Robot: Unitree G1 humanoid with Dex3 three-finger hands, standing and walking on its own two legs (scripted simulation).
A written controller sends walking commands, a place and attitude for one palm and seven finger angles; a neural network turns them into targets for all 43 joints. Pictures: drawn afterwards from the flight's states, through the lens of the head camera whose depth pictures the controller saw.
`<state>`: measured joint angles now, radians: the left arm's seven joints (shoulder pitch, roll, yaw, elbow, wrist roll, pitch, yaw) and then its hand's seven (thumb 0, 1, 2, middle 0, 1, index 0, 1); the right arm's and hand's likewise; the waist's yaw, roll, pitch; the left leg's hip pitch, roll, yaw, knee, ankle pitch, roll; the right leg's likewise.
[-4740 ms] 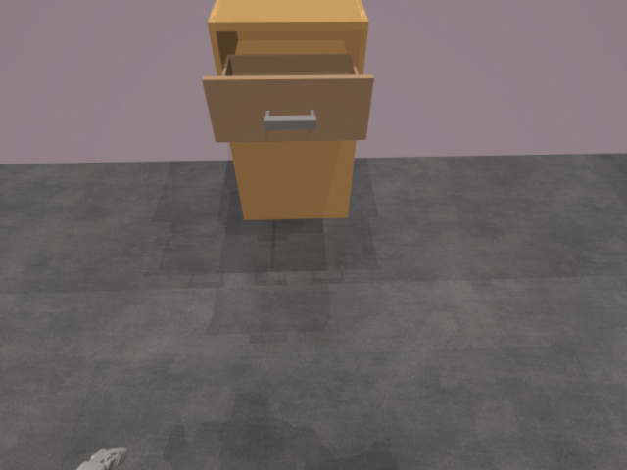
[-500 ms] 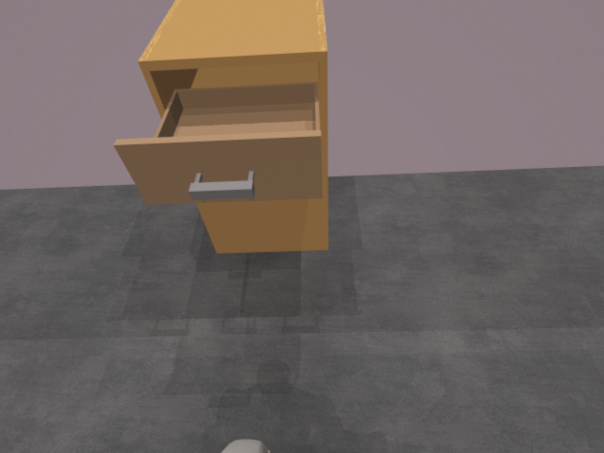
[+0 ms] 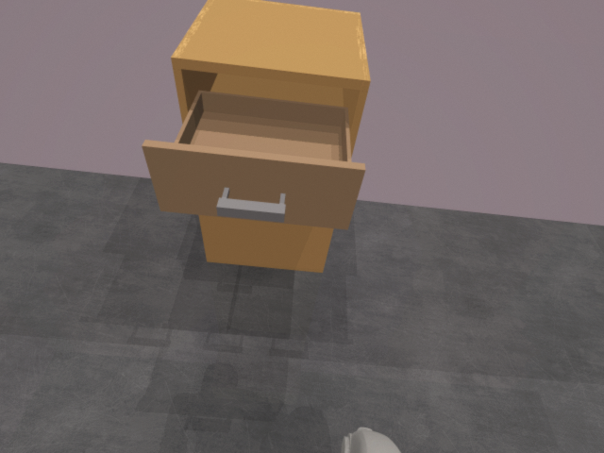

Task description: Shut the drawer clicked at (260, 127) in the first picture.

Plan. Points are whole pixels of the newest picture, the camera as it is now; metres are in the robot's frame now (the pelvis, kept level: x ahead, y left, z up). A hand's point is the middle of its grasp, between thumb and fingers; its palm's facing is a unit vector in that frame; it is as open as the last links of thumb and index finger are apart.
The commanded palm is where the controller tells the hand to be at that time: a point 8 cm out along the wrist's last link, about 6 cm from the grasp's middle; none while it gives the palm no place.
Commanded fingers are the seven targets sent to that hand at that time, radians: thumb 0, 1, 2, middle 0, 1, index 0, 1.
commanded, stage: take the last steps up to it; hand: left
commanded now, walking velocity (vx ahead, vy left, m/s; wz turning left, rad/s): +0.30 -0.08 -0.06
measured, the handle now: (253, 202) +0.57 +0.14 -0.06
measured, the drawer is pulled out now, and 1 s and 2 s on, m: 0.30 0.30 0.30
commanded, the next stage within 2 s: come to a stop and stand still in 0.66 s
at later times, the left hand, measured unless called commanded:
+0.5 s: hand (227, 412) +0.21 +0.12 -0.18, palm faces +0.02 -0.98 -0.22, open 7.2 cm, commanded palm none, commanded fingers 0.00 0.90 0.90 -0.20 -0.30 -0.20 -0.30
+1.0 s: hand (231, 378) +0.26 +0.13 -0.19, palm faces +0.04 -0.98 -0.18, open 7.4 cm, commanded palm none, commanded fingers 0.00 0.90 0.90 -0.20 -0.30 -0.20 -0.30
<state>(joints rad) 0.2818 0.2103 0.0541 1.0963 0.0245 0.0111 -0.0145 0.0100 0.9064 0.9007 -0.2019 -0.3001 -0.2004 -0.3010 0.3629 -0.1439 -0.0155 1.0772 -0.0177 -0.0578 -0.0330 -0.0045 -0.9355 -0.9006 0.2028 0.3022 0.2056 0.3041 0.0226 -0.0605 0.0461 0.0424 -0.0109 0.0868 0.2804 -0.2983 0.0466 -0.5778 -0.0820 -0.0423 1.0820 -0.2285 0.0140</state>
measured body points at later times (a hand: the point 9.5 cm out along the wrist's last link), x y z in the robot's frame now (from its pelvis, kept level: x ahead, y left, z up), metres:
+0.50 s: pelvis +0.16 -0.06 -0.01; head +0.17 -0.07 +0.44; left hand +0.21 +0.17 -0.16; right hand +0.18 -0.29 -0.17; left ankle +0.19 +0.08 -0.68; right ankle +0.19 -0.14 -0.75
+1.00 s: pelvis +0.26 -0.05 +0.00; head +0.29 -0.03 +0.45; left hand +0.26 +0.18 -0.17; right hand +0.30 -0.28 -0.15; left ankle +0.27 +0.07 -0.74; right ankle +0.27 -0.18 -0.72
